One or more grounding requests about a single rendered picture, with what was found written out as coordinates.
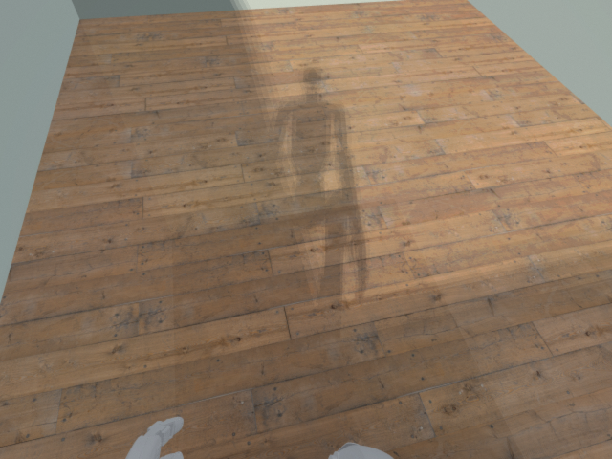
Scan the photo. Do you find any left robot hand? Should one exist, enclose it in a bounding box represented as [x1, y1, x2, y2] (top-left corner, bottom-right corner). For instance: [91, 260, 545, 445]
[125, 417, 184, 459]

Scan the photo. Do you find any right robot shin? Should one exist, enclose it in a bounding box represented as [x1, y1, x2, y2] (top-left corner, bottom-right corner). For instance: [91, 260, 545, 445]
[338, 443, 358, 452]

